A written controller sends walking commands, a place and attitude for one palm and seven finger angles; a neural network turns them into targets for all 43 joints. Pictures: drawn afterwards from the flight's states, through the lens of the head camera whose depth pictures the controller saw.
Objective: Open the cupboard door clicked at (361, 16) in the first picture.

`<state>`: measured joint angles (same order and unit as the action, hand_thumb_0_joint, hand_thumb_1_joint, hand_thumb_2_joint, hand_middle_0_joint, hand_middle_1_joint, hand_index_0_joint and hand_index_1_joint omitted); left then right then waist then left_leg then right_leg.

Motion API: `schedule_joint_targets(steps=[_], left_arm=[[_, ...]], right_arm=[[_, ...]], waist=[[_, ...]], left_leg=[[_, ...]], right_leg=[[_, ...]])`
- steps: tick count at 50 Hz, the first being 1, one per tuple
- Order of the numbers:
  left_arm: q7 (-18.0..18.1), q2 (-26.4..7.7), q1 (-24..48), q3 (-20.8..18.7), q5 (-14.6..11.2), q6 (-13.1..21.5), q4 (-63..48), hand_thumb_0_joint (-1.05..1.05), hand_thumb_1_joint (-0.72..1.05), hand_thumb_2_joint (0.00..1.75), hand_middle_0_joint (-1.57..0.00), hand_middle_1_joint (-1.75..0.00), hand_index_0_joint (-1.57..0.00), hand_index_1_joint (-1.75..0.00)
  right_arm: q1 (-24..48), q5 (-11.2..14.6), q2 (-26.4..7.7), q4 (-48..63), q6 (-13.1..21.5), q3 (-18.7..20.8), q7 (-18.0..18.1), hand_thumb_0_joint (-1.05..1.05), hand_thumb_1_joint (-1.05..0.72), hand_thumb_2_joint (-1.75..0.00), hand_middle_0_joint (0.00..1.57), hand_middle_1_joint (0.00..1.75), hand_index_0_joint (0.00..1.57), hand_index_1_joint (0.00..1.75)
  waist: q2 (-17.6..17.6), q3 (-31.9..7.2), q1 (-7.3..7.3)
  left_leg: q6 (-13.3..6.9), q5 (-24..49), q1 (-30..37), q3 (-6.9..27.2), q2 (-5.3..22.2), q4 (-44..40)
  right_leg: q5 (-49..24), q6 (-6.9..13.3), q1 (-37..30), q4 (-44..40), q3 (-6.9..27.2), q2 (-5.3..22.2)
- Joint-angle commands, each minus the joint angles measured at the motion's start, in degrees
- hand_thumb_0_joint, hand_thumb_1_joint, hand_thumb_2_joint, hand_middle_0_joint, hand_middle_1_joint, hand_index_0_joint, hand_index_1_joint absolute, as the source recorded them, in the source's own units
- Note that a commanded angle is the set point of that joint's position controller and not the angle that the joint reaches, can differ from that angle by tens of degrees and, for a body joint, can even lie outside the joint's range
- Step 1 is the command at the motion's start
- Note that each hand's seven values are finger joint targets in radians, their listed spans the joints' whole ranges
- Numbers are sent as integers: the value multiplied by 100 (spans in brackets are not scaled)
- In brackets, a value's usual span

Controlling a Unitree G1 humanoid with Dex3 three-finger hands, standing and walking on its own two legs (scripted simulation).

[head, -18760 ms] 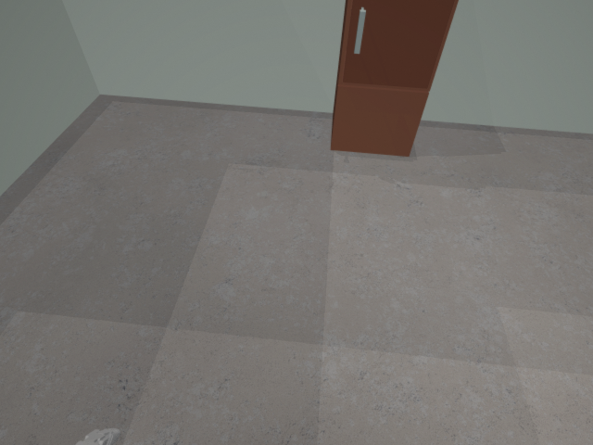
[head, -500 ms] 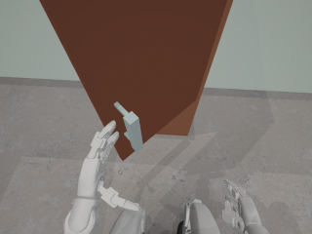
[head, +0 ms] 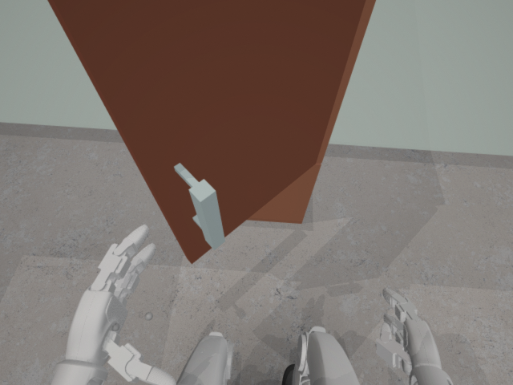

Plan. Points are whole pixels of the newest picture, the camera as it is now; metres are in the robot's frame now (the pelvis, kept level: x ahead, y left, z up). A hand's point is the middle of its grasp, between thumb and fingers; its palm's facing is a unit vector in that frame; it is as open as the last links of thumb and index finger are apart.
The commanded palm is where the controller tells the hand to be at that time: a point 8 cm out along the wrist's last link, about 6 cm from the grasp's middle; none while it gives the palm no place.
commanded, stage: draw the hand back to the body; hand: left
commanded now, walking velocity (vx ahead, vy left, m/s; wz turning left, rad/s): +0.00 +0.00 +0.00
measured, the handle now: (200, 209) +0.36 +0.12 +0.04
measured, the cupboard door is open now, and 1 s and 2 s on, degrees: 47 47 47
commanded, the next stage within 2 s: step back with the hand held close in 1.64 s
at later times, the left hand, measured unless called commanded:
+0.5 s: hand (83, 298) +0.21 +0.20 +0.12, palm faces -0.01 -1.00 -0.07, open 16.3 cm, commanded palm +0.18 +0.26 +0.14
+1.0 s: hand out of the picture +0.23 +0.27 +0.22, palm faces +0.34 -0.84 -0.41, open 12.2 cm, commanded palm +0.18 +0.31 +0.25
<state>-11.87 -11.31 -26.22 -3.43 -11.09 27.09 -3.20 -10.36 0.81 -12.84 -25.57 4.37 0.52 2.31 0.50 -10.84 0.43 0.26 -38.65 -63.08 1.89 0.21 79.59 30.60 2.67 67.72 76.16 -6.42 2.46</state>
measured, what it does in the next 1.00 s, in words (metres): rises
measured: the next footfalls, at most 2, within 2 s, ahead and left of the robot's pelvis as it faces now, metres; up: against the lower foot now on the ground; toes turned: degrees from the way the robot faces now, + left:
none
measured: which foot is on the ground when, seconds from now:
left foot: down 0.00-1.00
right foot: down 0.00-1.00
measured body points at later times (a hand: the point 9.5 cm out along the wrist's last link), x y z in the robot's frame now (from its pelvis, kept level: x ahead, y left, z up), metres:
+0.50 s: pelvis +0.01 +0.02 +0.06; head +0.06 +0.02 +0.50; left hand +0.20 +0.25 +0.13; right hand +0.19 -0.22 -0.01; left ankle -0.01 +0.12 -0.60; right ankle +0.05 -0.10 -0.60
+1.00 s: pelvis +0.05 +0.03 +0.12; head +0.04 +0.01 +0.57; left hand +0.21 +0.31 +0.25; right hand +0.23 -0.18 +0.04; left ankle -0.01 +0.12 -0.60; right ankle +0.05 -0.10 -0.60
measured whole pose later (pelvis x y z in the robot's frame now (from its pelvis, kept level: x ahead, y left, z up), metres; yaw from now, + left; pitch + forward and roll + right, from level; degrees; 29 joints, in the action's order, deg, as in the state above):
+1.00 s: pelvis +0.05 +0.03 +0.12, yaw +0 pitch +2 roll -2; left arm 7.8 -18.8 -32.3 -11.5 -2.3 -0.5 -22.4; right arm -15.7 1.3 -12.7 -30.5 6.8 -3.7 6.1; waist 4.2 -4.6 3.1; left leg -2.2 -25.1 -14.4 0.1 -1.1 38.0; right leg 18.3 -0.9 18.9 35.8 -4.6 1.9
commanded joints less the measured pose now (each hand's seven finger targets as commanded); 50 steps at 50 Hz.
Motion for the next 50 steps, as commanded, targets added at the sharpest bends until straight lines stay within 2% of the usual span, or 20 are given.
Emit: schedule_joint_targets(steps=[1,3,4,7,8,12,14,17,22,23,28,29,30,31,32,33,35,37,42,50], left_arm=[[-104,-396,133,-274,-242,458,-1370,0,-50,30,-15,-30,-15,-30],[-84,-484,238,-357,-253,424,-1319,0,-50,30,-15,-30,-15,-30],[-52,-705,255,-569,-261,399,-1554,0,-50,30,-15,-30,-15,-30],[6,-972,-45,-740,-251,109,-2154,0,-50,30,-15,-30,-15,-30],[10,-876,-182,-660,-261,-37,-2263,0,-50,30,-15,-30,-15,-30],[96,-831,-431,-814,-368,-584,-2150,0,-50,30,-15,-30,-15,-30],[98,-727,-429,-747,-401,-744,-2012,0,-50,30,-15,-30,-15,-30],[71,-759,-355,-808,-453,-815,-1849,0,-50,30,-15,-30,-15,-30],[-36,-941,-373,-863,-494,-673,-2235,0,-50,30,-15,-30,-15,-30],[-43,-1024,-331,-904,-480,-639,-2366,0,-50,30,-15,-30,-15,-30],[-35,-1101,-585,-1071,-534,-685,-2595,0,-32,37,-16,-30,-16,-30],[849,-2028,-983,-1329,427,-1326,-2679,0,-29,39,-16,-30,-16,-30],[1243,-1439,-1155,-1023,528,-1670,-2942,0,-26,40,-16,-30,-16,-30],[1435,-1264,-1173,-917,586,-1878,-2903,0,-22,42,-16,-30,-16,-30],[1569,-1186,-1154,-878,655,-2037,-2956,0,-18,43,-16,-30,-16,-30],[1690,-1227,-1195,-892,734,-2160,-2928,0,-15,45,-16,-30,-16,-30],[1848,-1330,-1000,-903,816,-2268,-3168,0,-8,48,-16,-30,-16,-30],[1964,-1414,-897,-1003,847,-2355,-3089,0,-1,51,-17,-30,-17,-30],[2090,-1571,-471,-1206,908,-2398,-3147,0,17,58,-17,-30,-17,-30],[2073,-1713,-205,-1631,900,-2289,-3248,0,44,70,-18,-30,-18,-30]], right_arm=[[55,-10,-629,822,402,265,83,0,-90,-90,20,30,20,30],[66,-18,-654,815,421,263,91,0,-90,-90,20,30,20,30],[30,2,-664,852,406,274,103,0,-90,-90,20,30,20,30],[-12,52,-650,1044,335,270,135,0,-90,-90,20,30,20,30],[-27,74,-616,1087,302,247,126,0,-90,-90,20,30,20,30],[-58,155,-597,1132,189,213,194,0,-90,-90,20,30,20,30],[-63,171,-617,1129,180,181,217,0,-90,-90,20,30,20,30],[-60,169,-666,1154,210,131,277,0,-90,-90,20,30,20,30],[-234,150,-704,1161,369,80,297,0,-90,-90,20,30,20,30],[-243,155,-691,1158,416,69,290,0,-90,-90,20,30,20,30],[-293,183,-645,1055,567,54,239,0,-90,-90,20,30,20,30],[-281,119,-631,1055,404,99,380,0,-90,-90,20,30,20,30],[-270,103,-490,1165,349,42,428,0,-90,-90,20,30,20,30],[-297,103,-484,1113,321,47,444,0,-90,-90,20,30,20,30],[-249,104,-482,1058,285,31,446,0,-90,-90,20,30,20,30],[-270,122,-471,983,249,9,446,0,-90,-90,20,30,20,30],[-285,89,-527,950,255,-14,449,0,-90,-90,20,30,20,30],[-209,68,-554,875,286,-35,477,0,-90,-90,20,30,20,30],[-96,38,-621,667,443,-96,496,0,-90,-90,20,30,20,30],[74,-6,-586,312,680,-147,387,0,-90,-90,20,30,20,30]], waist=[[60,-1591,-126],[-5,-1513,-139],[-8,-1665,-73],[347,-2000,104],[469,-1938,105],[30,-1520,-24],[-40,-1094,-129],[-231,-677,-188],[225,-699,-138],[429,-665,-96],[614,-623,-23],[654,-836,322],[669,-514,143],[511,-315,81],[712,-200,115],[675,-29,88],[566,-125,73],[180,-5,71],[173,185,136],[419,453,257]], left_leg=[[-104,1732,195,-2,-215,-923],[-111,1555,72,16,-214,-909],[-115,1610,163,20,-199,-987],[-120,1877,663,0,-217,-1378],[-116,1891,823,-25,-231,-1523],[-129,1835,1029,47,-211,-1885],[-119,1577,1053,40,-210,-2025],[-117,1343,1157,91,-201,-2273],[-95,1799,1854,108,-180,-2673],[-65,1892,2014,113,-166,-2772],[12,2548,2544,147,-112,-3076],[-37,2673,2733,72,8,-3547],[-29,2716,2823,61,-9,-3652],[-9,2747,2827,88,12,-3691],[-21,2961,2927,68,21,-3750],[-6,3179,3069,76,70,-3788],[-2,3455,3412,92,89,-3916],[-37,3473,3568,86,98,-4085],[-45,3466,4066,62,100,-4551],[77,4273,4736,46,123,-5154]], right_leg=[[-1024,-102,-1985,-1115,706,-191],[-680,-104,-1899,-1157,724,-191],[-692,-97,-2040,-1183,725,-197],[-951,-71,-2485,-1348,661,-216],[-1000,-84,-2594,-1462,625,-211],[-945,-132,-2857,-1873,474,-273],[-657,-178,-2800,-2116,452,-259],[-215,-172,-2835,-2419,410,-271],[-838,-134,-3161,-2532,237,-310],[-930,-120,-3197,-2541,209,-310],[-1543,-102,-3590,-2675,92,-352],[-1481,-48,-3996,-2935,397,-152],[-1524,-87,-4003,-3065,320,-140],[-1561,-98,-4035,-3125,281,-130],[-1682,-83,-4174,-3237,294,-130],[-1767,-104,-4193,-3287,243,-137],[-1964,-122,-4420,-3447,222,-139],[-2102,-125,-4703,-3661,208,-155],[-2187,-134,-5175,-4067,229,-133],[-2731,-128,-5893,-4578,215,-143]])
